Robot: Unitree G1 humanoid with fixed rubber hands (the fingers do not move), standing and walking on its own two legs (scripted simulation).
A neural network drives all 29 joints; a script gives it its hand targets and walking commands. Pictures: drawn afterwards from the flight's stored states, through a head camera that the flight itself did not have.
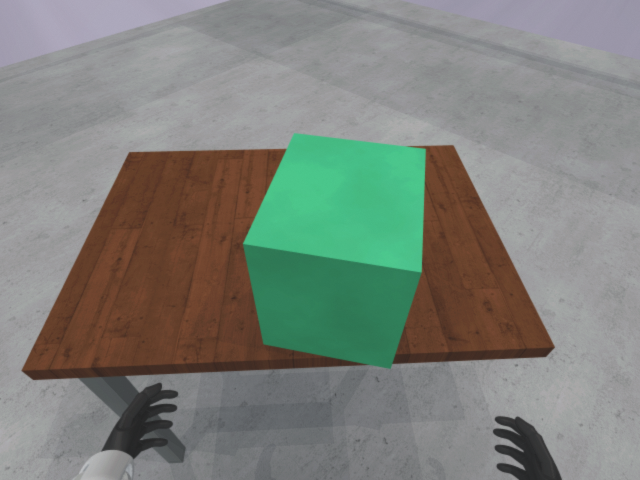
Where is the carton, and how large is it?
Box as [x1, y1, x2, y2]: [243, 133, 425, 368]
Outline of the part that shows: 294,133 243,243 263,343 390,368 421,272 425,149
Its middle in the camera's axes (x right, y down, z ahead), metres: +0.03 +0.01 +0.61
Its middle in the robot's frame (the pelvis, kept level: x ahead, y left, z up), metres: +0.46 -0.01 +0.02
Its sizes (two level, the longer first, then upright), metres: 0.243 0.205 0.240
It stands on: a table, 0.68 m high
